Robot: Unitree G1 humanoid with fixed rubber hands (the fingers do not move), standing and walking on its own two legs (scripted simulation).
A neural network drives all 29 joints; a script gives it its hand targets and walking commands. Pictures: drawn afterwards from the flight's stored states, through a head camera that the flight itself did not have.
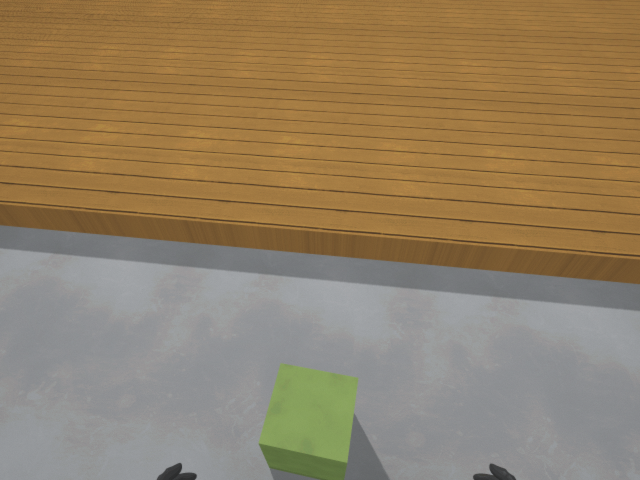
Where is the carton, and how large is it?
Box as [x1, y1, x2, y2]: [259, 363, 357, 479]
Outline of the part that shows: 281,363 259,439 259,445 269,467 320,479 343,479 347,461 357,378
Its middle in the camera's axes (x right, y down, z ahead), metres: -0.02 +0.50 +1.04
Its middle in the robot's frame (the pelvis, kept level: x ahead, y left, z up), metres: +0.39 +0.04 -0.64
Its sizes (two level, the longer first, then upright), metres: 0.210 0.200 0.250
